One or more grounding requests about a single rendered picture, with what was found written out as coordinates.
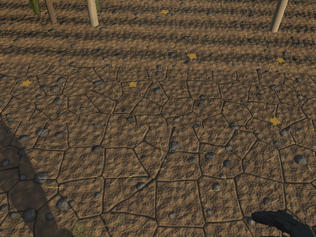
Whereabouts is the right robot hand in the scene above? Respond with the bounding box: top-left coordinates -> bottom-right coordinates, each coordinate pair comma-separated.
251,209 -> 316,237

